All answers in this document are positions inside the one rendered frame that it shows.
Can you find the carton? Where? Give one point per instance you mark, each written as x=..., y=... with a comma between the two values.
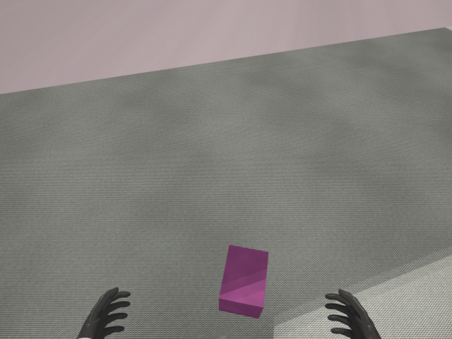
x=244, y=281

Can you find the robot right hand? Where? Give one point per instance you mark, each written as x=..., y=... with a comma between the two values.
x=358, y=320

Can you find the robot left hand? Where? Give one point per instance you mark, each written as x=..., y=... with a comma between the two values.
x=94, y=326

